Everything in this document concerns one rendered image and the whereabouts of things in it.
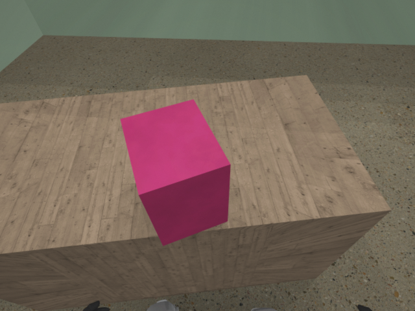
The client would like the carton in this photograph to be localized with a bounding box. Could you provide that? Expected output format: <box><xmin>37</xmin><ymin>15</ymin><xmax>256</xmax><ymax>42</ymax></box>
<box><xmin>121</xmin><ymin>99</ymin><xmax>231</xmax><ymax>246</ymax></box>

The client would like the pedestal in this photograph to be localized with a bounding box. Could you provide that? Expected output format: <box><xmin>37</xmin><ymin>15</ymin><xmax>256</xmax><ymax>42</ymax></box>
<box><xmin>0</xmin><ymin>75</ymin><xmax>391</xmax><ymax>311</ymax></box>

